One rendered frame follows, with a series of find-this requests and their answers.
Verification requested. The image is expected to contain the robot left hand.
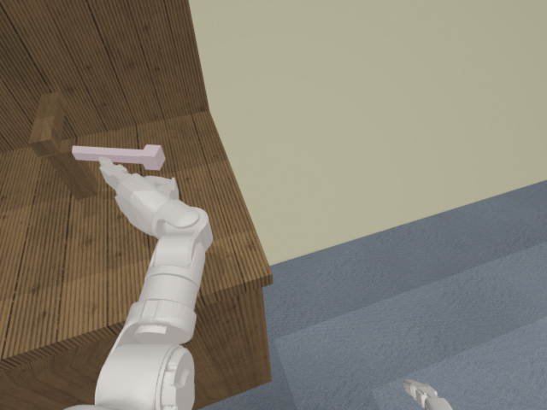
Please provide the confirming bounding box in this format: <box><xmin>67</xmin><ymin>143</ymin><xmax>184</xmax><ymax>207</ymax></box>
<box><xmin>98</xmin><ymin>156</ymin><xmax>179</xmax><ymax>236</ymax></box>

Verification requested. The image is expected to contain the robot right hand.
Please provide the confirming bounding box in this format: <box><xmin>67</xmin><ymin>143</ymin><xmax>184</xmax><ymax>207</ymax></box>
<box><xmin>403</xmin><ymin>379</ymin><xmax>453</xmax><ymax>410</ymax></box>

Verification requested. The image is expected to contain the counter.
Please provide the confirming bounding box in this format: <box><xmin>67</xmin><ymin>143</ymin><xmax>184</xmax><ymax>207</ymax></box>
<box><xmin>0</xmin><ymin>0</ymin><xmax>273</xmax><ymax>410</ymax></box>

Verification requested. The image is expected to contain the tap lever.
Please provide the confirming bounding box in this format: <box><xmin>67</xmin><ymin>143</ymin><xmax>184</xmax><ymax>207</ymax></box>
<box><xmin>72</xmin><ymin>144</ymin><xmax>166</xmax><ymax>170</ymax></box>

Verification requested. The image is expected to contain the robot left upper arm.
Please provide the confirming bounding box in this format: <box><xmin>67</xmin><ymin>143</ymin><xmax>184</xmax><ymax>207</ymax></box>
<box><xmin>63</xmin><ymin>343</ymin><xmax>195</xmax><ymax>410</ymax></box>

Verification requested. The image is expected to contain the robot left forearm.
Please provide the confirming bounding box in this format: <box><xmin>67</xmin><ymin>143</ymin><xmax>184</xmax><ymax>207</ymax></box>
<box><xmin>95</xmin><ymin>200</ymin><xmax>213</xmax><ymax>405</ymax></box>

